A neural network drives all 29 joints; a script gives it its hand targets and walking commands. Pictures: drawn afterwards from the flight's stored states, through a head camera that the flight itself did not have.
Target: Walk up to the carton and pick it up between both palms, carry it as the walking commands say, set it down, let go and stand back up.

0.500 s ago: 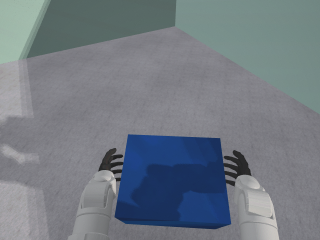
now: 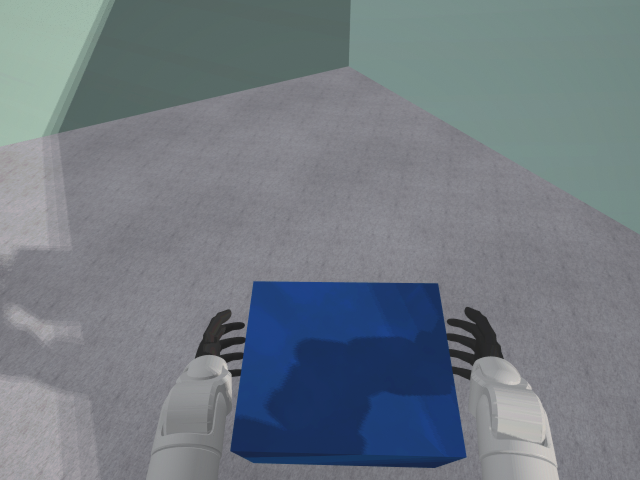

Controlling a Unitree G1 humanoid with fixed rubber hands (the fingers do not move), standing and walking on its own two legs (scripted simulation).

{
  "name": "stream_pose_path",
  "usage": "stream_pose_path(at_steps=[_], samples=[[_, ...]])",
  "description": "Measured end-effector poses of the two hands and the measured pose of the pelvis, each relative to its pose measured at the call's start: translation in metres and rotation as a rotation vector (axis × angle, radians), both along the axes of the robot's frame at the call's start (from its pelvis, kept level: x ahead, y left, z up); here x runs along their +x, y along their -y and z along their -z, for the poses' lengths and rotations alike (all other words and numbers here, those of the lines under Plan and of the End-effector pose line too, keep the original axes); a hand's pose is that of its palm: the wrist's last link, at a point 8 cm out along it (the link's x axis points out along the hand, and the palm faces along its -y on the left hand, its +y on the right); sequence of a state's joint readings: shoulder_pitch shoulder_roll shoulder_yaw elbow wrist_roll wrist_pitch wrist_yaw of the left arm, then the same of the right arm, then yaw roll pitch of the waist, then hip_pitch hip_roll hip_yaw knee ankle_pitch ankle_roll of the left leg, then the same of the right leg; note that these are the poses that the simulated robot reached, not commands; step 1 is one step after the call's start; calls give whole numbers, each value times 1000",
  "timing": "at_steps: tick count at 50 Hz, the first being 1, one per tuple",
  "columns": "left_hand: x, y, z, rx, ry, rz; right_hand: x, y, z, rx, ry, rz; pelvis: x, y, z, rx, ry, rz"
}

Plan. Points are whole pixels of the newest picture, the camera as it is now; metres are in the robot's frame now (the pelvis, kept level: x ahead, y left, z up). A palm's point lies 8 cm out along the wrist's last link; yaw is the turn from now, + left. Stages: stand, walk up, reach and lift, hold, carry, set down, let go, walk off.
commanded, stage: carry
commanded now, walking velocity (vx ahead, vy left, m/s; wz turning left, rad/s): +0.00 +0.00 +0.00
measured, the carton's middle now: (344, 374) +0.31 +0.01 -0.06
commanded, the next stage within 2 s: none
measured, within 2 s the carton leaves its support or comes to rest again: neither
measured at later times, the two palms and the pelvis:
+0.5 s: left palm (186, 375) +0.25 +0.20 +0.03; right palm (480, 401) +0.23 -0.15 +0.04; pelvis -0.03 +0.04 +0.00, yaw -3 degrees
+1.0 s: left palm (181, 382) +0.24 +0.21 +0.03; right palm (473, 406) +0.23 -0.14 +0.03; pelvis -0.04 +0.04 +0.00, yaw -3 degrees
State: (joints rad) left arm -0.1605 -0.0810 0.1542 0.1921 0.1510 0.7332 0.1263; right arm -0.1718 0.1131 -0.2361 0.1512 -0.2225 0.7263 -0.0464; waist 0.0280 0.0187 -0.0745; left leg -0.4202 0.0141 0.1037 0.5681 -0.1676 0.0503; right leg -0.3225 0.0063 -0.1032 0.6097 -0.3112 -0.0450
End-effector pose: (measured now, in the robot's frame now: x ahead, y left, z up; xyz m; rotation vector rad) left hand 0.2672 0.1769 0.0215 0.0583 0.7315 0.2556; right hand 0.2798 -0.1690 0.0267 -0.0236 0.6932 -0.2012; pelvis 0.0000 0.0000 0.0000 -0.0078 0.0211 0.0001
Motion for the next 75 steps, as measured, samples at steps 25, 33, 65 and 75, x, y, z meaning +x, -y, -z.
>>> stream_pose_path(at_steps=[25,33,65,75], samples=[[-18,-24,-11,5,13,116,-47,-21,-10,-2,12,55,-30,-35,-3,-14,10,54],[-23,-33,-8,4,8,117,-48,-30,-9,-13,7,50,-35,-43,-3,-13,7,53],[-11,-19,1,-24,4,79,-38,-19,-7,-19,-1,86,-25,-33,-3,-19,-17,45],[11,-17,-3,-40,20,98,-21,-16,-14,-28,13,82,-5,-34,-5,-11,-22,56]])
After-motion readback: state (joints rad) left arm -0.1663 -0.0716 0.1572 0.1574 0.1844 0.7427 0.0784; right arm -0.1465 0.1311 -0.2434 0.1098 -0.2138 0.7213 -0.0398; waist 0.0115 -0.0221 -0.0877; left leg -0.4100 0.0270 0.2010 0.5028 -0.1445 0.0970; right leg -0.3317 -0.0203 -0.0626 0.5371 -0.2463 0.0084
